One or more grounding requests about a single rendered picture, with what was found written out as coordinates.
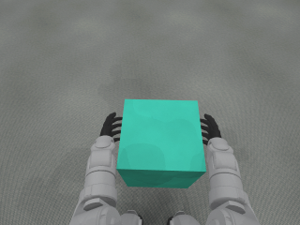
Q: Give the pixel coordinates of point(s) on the left robot hand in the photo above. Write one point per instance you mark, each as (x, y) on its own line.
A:
(108, 126)

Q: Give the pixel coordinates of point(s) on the robot right upper arm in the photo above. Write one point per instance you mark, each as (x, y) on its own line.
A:
(225, 216)

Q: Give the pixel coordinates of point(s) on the carton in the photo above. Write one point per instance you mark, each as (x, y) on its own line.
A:
(161, 143)

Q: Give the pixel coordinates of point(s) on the robot right forearm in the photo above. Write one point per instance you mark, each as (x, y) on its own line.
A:
(226, 189)

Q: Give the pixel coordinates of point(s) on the right robot hand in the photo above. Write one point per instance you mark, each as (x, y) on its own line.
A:
(212, 129)

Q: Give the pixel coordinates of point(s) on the robot left upper arm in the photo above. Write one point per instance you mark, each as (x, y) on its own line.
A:
(103, 215)

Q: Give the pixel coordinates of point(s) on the right robot thigh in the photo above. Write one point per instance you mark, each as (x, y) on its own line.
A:
(184, 220)

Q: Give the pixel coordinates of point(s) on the right robot shin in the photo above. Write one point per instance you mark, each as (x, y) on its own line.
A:
(179, 213)

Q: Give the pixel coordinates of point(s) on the robot left forearm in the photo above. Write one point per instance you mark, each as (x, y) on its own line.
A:
(99, 184)

